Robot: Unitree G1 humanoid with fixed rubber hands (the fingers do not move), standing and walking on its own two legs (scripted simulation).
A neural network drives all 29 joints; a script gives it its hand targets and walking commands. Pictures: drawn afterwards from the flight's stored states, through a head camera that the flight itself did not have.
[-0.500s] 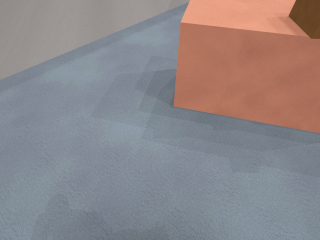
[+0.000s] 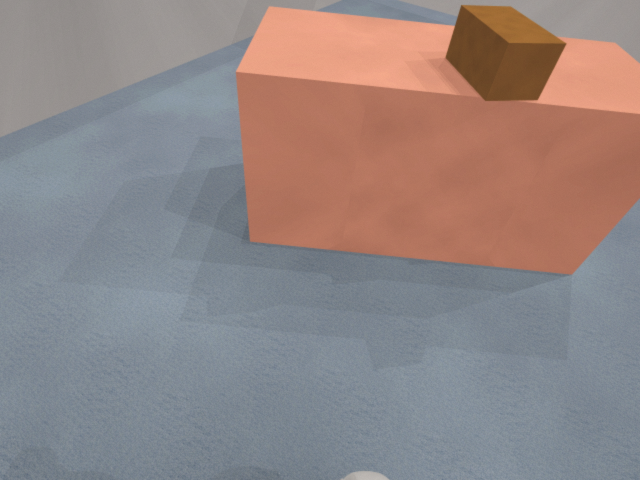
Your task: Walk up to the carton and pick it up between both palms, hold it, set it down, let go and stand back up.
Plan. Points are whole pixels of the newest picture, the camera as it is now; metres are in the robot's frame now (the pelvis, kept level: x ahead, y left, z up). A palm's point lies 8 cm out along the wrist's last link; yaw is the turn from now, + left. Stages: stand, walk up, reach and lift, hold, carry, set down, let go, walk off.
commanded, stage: walk up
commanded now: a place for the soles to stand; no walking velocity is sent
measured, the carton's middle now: (498, 51) +1.26 -0.55 +0.05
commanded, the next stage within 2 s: none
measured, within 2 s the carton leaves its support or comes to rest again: neither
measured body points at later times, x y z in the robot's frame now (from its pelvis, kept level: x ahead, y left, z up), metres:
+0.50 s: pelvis +0.11 -0.17 +0.00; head +0.17 -0.17 +0.45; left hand +0.20 +0.12 -0.12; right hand +0.15 -0.51 -0.11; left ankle +0.16 -0.04 -0.69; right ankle +0.08 -0.18 -0.71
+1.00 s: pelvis +0.19 -0.35 -0.01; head +0.22 -0.38 +0.44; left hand +0.33 -0.07 -0.12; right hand +0.18 -0.70 -0.13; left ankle +0.19 -0.15 -0.63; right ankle +0.21 -0.42 -0.71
